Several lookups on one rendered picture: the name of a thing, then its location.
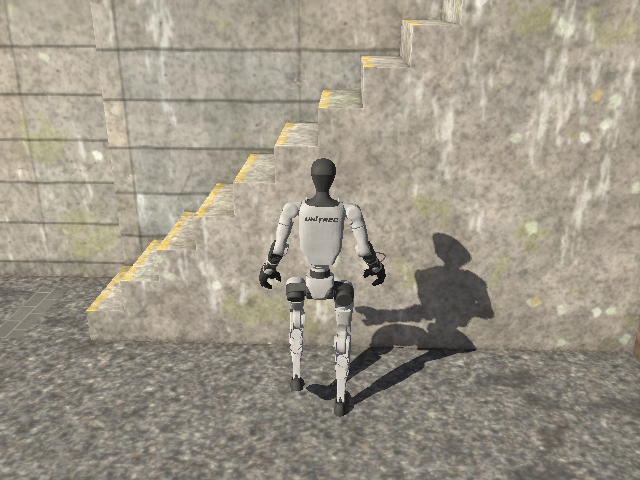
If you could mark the robot left forearm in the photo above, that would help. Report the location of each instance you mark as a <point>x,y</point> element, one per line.
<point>272,261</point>

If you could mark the robot right hand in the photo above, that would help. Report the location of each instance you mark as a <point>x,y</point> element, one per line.
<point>381,275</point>

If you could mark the robot right forearm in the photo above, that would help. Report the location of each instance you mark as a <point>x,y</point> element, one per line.
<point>372,261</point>

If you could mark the right robot thigh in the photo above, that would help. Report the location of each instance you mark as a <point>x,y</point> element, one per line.
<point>344,303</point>

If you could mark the left robot upper arm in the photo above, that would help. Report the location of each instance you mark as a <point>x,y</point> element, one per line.
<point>289,211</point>

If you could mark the right robot foot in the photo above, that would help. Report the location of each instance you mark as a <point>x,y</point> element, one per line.
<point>340,408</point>

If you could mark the robot left hand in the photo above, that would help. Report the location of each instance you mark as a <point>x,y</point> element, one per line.
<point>263,278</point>

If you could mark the right robot upper arm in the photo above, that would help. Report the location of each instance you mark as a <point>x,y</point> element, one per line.
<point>354,214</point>

